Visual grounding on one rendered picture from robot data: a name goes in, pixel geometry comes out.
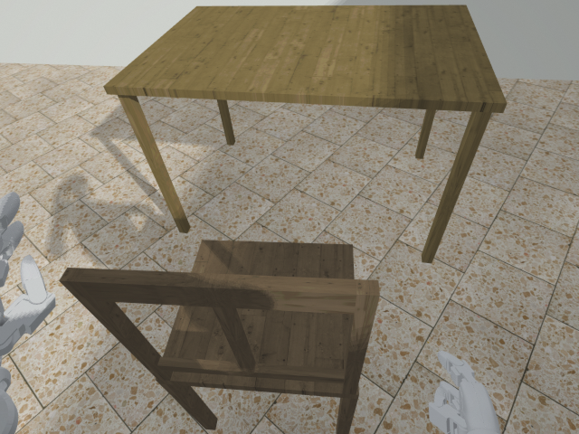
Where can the chair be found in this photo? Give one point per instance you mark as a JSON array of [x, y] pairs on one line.
[[259, 316]]

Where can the left robot hand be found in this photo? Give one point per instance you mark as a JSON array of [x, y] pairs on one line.
[[30, 309]]

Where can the right robot hand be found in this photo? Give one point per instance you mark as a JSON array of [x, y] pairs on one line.
[[470, 406]]

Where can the robot left forearm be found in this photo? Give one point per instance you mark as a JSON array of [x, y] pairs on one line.
[[8, 411]]

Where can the table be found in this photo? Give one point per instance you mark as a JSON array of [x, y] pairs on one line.
[[385, 56]]

